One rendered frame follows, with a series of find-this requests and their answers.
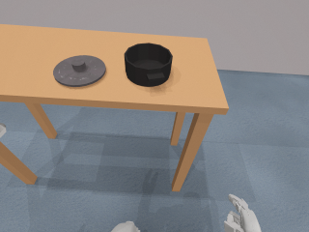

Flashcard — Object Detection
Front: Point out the table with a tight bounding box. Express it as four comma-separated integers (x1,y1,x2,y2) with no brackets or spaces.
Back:
0,24,229,192

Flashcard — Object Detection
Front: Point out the robot right hand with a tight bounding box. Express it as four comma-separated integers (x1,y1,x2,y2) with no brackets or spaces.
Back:
224,194,262,232

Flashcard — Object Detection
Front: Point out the pot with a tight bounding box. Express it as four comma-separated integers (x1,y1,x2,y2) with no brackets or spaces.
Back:
124,43,173,87

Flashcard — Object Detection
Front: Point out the knob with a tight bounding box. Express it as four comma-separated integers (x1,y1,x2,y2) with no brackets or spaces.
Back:
71,58,86,71

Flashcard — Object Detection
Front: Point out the lid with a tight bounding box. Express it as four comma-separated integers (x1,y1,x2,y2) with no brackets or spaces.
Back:
53,55,106,87

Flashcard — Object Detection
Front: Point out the left robot thigh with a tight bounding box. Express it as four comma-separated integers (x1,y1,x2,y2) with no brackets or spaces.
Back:
111,222,141,232

